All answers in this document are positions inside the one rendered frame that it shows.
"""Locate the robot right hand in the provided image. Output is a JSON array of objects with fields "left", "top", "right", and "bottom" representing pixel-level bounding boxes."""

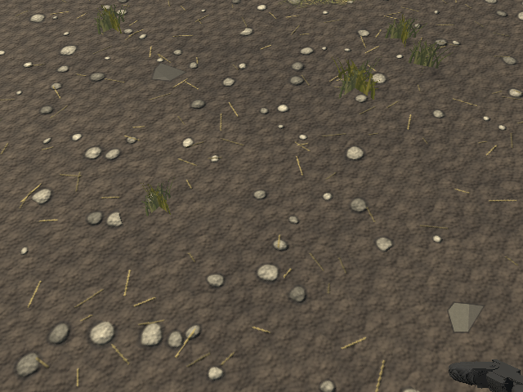
[{"left": 449, "top": 359, "right": 523, "bottom": 392}]

